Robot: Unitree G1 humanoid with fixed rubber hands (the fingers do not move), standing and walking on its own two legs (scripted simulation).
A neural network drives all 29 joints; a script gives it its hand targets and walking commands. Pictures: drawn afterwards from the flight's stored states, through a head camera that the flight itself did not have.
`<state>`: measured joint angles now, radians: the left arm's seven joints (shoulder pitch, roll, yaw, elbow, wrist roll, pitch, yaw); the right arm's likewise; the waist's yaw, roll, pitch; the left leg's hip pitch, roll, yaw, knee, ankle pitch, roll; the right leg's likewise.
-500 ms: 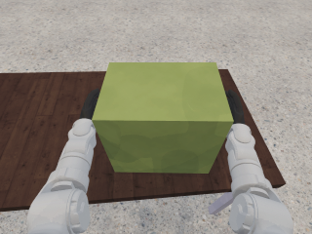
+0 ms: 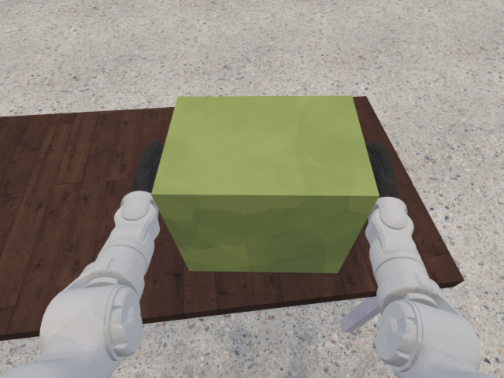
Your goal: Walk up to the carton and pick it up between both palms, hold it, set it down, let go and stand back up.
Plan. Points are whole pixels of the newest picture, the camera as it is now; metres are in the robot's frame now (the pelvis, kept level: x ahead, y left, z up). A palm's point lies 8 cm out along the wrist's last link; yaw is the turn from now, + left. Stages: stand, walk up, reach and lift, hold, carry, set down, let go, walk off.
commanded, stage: set down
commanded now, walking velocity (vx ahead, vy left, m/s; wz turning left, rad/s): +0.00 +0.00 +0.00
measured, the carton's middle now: (263, 191) +0.44 -0.04 +0.00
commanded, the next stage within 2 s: none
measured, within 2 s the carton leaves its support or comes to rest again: neither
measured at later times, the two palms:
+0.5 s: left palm (149, 188) +0.43 +0.16 +0.04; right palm (378, 195) +0.40 -0.23 +0.04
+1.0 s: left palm (151, 189) +0.43 +0.16 +0.03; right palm (376, 195) +0.40 -0.23 +0.04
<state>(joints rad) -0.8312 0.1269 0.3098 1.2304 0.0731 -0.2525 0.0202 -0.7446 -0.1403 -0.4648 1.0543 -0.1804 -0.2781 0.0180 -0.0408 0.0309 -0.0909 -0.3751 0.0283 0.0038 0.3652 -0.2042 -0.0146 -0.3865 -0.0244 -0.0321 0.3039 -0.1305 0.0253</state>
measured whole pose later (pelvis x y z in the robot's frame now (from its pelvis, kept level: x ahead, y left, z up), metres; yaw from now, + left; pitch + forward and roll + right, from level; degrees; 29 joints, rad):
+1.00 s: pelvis +0.00 +0.00 +0.00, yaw -1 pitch +17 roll -1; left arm -0.86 0.14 0.38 1.30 0.08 -0.45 -0.01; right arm -0.76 -0.12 -0.52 1.07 -0.23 -0.39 0.04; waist -0.04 0.02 -0.09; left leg -0.47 0.04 0.03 0.39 -0.21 -0.01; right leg -0.50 -0.02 -0.02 0.34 -0.14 0.02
